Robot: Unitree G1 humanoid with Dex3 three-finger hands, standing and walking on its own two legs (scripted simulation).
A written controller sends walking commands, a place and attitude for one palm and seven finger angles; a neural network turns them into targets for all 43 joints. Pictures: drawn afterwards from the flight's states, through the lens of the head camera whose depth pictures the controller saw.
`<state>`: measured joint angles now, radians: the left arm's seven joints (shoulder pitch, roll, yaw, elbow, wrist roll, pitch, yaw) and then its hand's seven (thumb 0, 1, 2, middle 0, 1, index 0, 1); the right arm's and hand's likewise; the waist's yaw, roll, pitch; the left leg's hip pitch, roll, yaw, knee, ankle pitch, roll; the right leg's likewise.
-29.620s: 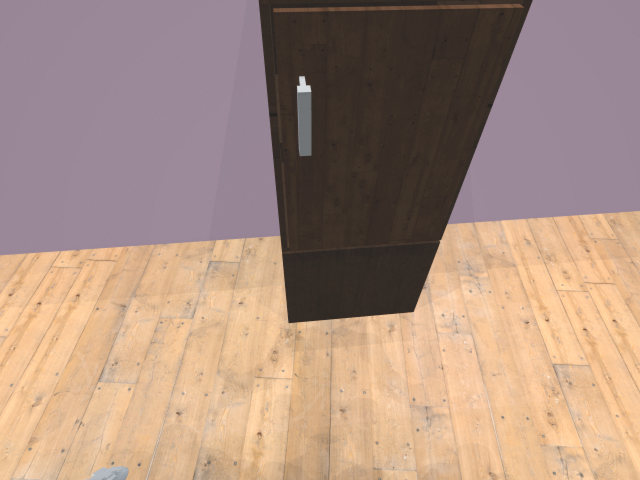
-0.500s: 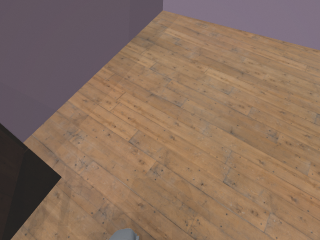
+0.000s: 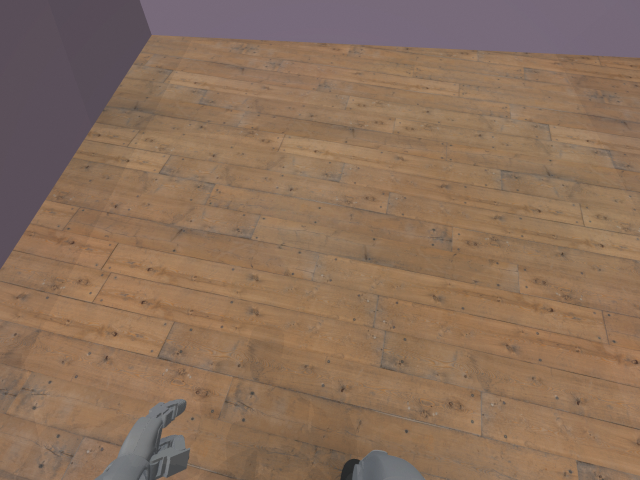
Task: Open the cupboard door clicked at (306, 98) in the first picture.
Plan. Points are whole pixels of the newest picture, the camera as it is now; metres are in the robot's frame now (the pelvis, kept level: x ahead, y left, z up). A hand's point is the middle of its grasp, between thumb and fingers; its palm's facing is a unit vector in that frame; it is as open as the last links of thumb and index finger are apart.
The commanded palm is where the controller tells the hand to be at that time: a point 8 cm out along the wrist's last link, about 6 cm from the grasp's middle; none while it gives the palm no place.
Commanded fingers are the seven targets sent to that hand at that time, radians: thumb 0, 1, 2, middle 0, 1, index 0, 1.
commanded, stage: walk to a spot facing it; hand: left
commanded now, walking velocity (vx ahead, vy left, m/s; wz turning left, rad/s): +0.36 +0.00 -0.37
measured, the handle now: out of the picture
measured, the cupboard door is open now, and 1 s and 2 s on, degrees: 37 37 37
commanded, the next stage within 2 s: turn to face it in 0.76 s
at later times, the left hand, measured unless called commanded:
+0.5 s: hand (202, 434) +0.20 +0.17 -0.16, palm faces -0.05 -0.98 -0.19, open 7.4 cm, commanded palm none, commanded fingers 0.00 0.90 0.90 -0.20 -0.30 -0.20 -0.30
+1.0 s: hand (301, 184) +0.68 +0.04 -0.14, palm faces -0.39 -0.89 -0.25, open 7.4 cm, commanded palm none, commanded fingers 0.00 0.90 0.90 -0.20 -0.30 -0.20 -0.30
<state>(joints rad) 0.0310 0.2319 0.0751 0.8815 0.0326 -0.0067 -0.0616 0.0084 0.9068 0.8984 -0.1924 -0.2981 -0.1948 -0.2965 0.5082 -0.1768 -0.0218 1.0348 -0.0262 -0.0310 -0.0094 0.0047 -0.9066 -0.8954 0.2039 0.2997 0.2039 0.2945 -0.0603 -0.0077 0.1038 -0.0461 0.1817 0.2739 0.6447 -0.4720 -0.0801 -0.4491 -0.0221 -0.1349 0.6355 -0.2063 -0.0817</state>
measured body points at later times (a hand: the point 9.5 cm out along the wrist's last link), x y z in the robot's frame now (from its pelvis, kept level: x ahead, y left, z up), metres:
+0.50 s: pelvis +0.24 -0.01 +0.01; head +0.28 +0.00 +0.46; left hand +0.20 +0.23 -0.14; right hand +0.37 -0.26 -0.11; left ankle +0.36 +0.08 -0.71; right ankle +0.08 -0.08 -0.71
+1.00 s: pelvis +0.46 -0.09 +0.00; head +0.50 -0.11 +0.45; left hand +0.70 +0.09 -0.12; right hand +0.27 -0.26 -0.14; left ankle +0.37 +0.08 -0.69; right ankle +0.50 -0.21 -0.72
